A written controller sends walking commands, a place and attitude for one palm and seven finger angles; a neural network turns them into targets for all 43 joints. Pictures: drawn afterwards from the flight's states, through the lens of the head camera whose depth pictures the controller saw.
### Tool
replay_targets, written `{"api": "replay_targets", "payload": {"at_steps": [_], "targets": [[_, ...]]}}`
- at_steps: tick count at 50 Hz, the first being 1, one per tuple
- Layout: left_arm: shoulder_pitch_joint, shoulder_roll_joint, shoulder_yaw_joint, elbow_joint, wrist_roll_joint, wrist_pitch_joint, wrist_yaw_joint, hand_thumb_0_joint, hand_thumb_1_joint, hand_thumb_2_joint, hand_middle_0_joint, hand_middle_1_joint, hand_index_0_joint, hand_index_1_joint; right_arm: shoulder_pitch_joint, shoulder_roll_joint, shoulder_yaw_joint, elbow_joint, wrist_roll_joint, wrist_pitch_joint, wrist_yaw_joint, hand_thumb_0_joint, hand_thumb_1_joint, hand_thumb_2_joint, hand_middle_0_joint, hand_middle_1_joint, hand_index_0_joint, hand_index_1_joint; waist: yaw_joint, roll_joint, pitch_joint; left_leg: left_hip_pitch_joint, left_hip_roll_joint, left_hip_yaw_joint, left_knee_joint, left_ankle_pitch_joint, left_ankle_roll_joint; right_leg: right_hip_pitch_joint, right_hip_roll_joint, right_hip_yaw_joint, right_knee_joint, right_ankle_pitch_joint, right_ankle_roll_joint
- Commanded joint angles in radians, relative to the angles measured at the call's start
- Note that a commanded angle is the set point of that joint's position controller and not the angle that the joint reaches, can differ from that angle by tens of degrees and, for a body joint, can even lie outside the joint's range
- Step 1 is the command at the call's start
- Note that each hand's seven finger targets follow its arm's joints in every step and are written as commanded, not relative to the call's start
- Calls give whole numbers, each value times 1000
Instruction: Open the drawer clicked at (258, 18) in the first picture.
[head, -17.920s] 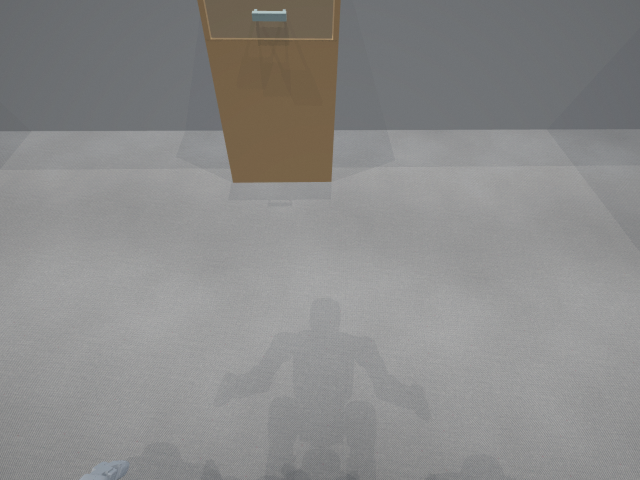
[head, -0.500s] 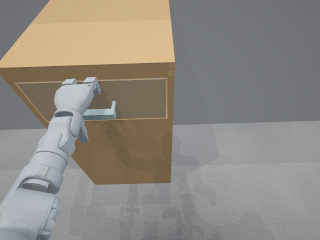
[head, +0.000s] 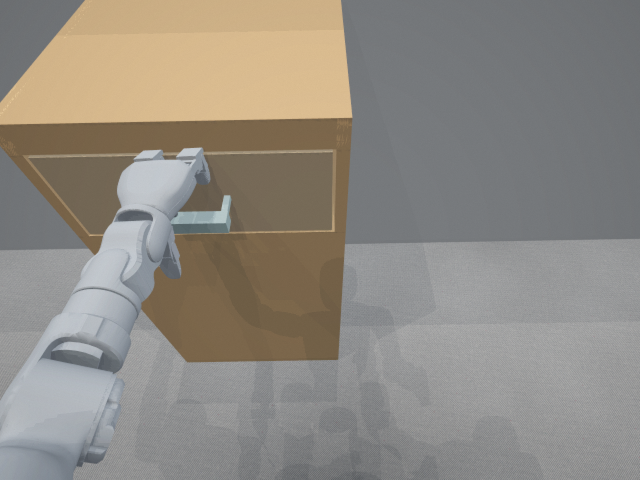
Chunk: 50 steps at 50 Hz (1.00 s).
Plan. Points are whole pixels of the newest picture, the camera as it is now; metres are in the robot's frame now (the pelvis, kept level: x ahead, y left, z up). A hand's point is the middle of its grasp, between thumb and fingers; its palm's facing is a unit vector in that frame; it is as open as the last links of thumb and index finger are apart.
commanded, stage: re-aim the fingers above the handle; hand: left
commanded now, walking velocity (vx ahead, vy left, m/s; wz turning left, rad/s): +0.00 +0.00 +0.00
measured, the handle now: (193, 212) +0.50 +0.20 +0.01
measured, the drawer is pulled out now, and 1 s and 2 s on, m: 0.00 0.00 0.00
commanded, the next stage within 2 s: lower the fingers behind the handle in 0.52 s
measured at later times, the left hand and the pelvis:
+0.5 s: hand (159, 216) +0.44 +0.22 +0.07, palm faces -0.05 -0.03 -1.00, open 13.8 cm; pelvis +0.00 -0.01 +0.00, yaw +0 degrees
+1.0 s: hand (175, 227) +0.45 +0.21 +0.04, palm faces -0.05 -0.04 -1.00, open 13.8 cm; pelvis +0.00 +0.00 +0.00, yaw +0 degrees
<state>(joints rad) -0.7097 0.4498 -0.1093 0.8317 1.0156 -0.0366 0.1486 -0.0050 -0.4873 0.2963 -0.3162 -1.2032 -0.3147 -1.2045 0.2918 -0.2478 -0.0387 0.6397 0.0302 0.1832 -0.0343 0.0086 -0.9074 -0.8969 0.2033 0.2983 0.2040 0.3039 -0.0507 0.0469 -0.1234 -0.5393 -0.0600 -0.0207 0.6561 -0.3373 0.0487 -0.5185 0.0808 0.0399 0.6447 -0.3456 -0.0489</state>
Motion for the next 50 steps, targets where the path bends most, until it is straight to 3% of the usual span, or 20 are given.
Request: {"api": "replay_targets", "payload": {"at_steps": [1,4,7,10,14,17,19,20,23,24,28,29,30,35,40,41,42,44,48,50], "targets": [[-440,250,107,-218,7,-25,68,0,-500,300,-300,-1200,-300,-1200,32,-136,-55,-89,-7,-30,-12,0,-900,-900,200,300,200,300,6,-9,-358,220,26,11,-18,436,1,135,-30,-16,-43,378,-3],[-447,288,140,-235,13,-15,98,0,-500,300,-300,-1200,-300,-1200,36,-141,-58,-84,-11,-32,-9,0,-900,-900,200,300,200,300,16,8,-414,230,26,11,-13,475,-3,160,-28,-14,-34,401,-6],[-449,249,109,-200,10,16,107,0,-500,300,-300,-1200,-300,-1200,38,-141,-58,-74,-5,-32,-5,0,-900,-900,200,300,200,300,0,-10,-372,220,28,15,-17,457,0,141,-26,-18,-43,393,-1],[-471,295,136,-206,12,29,106,0,-500,300,-300,-1200,-300,-1200,40,-144,-57,-74,-5,-31,-11,0,-900,-900,200,300,200,300,8,-17,-412,207,23,22,-27,440,5,195,-32,-8,-46,419,1],[-421,330,166,-178,10,32,88,0,-500,300,-300,-1200,-300,-1200,25,-145,-50,-81,-3,-28,-20,0,-900,-900,200,300,200,300,17,-50,-382,169,21,31,-39,423,8,238,-37,-1,-57,442,3],[-363,326,162,-180,5,24,71,0,-500,300,-300,-1200,-300,-1200,13,-144,-46,-94,1,-27,-22,0,-900,-900,200,300,200,300,26,-40,-358,162,18,38,-46,417,10,246,-39,2,-60,461,6],[-377,280,121,-188,3,19,55,0,-500,300,-300,-1200,-300,-1200,11,-144,-48,-99,1,-29,-23,0,-900,-900,200,300,200,300,9,-53,-346,167,19,39,-46,409,11,238,-41,3,-70,457,9],[-346,293,131,-180,4,16,49,0,-500,300,-300,-1200,-300,-1200,9,-144,-49,-102,5,-30,-24,0,-900,-900,200,300,200,300,19,-44,-335,168,20,40,-49,395,11,230,-40,5,-72,440,9],[-370,261,96,-221,-2,-5,31,0,-500,300,-300,-1200,-300,-1200,9,-144,-52,-106,6,-35,-27,0,-900,-900,200,300,200,300,2,-36,-329,193,19,34,-43,383,13,200,-39,5,-77,417,9],[-398,219,60,-238,-11,-16,24,0,-500,300,-300,-1200,-300,-1200,15,-142,-53,-104,5,-36,-25,0,-900,-900,200,300,200,300,-15,-32,-331,207,18,30,-40,392,13,190,-41,2,-80,414,8],[-434,249,86,-273,-13,-50,37,0,-500,300,-300,-1200,-300,-1200,19,-139,-58,-91,1,-42,-26,0,-900,-900,200,300,200,300,-10,7,-348,231,16,22,-28,380,11,154,-39,2,-73,382,5],[-468,244,77,-271,-13,-53,43,0,-500,300,-300,-1200,-300,-1200,26,-141,-57,-84,-1,-43,-25,0,-900,-900,200,300,200,300,-25,-6,-349,230,15,15,-22,390,10,146,-38,-2,-69,378,4],[-487,277,104,-273,-7,-56,55,0,-500,300,-300,-1200,-300,-1200,27,-141,-58,-78,-1,-44,-24,0,-900,-900,200,300,200,300,-16,19,-355,235,18,12,-20,390,7,129,-36,-2,-62,365,2],[-443,221,79,-174,0,-13,86,0,-500,300,-300,-1200,-300,-1200,31,-140,-57,-70,-6,-41,-9,0,-900,-900,200,300,200,300,-13,-5,-345,207,19,17,-4,417,2,111,-32,-15,-43,387,1],[-400,239,104,-179,10,-4,83,0,-500,300,-300,-1200,-300,-1200,38,-143,-60,-88,-11,-29,-5,0,-900,-900,200,300,200,300,5,-30,-413,193,20,18,10,465,3,163,-32,-9,-24,450,3],[-370,249,113,-157,16,-2,85,0,-500,300,-300,-1200,-300,-1200,33,-143,-57,-89,-11,-24,-7,0,-900,-900,200,300,200,300,8,-42,-387,178,20,19,8,454,4,158,-31,-8,-24,448,3],[-386,198,69,-174,10,-4,84,0,-500,300,-300,-1200,-300,-1200,30,-139,-56,-94,-10,-25,-6,0,-900,-900,200,300,200,300,-2,-33,-379,174,19,22,6,438,4,148,-32,-10,-28,439,5],[-388,259,122,-171,18,-13,94,0,-500,300,-300,-1200,-300,-1200,33,-145,-56,-89,-13,-25,-10,0,-900,-900,200,300,200,300,5,-34,-372,162,22,20,5,436,4,149,-31,-7,-26,429,1],[-416,259,121,-163,31,-21,125,0,-500,300,-300,-1200,-300,-1200,48,-140,-59,-82,-11,-31,-13,0,-900,-900,200,300,200,300,-8,-29,-369,155,22,18,13,397,5,111,-28,-9,-22,384,2],[-424,258,125,-182,33,-29,141,0,-500,300,-300,-1200,-300,-1200,57,-138,-63,-80,-15,-35,-12,0,-900,-900,200,300,200,300,-3,0,-410,174,23,16,22,425,4,108,-25,-8,-12,390,0]]}}
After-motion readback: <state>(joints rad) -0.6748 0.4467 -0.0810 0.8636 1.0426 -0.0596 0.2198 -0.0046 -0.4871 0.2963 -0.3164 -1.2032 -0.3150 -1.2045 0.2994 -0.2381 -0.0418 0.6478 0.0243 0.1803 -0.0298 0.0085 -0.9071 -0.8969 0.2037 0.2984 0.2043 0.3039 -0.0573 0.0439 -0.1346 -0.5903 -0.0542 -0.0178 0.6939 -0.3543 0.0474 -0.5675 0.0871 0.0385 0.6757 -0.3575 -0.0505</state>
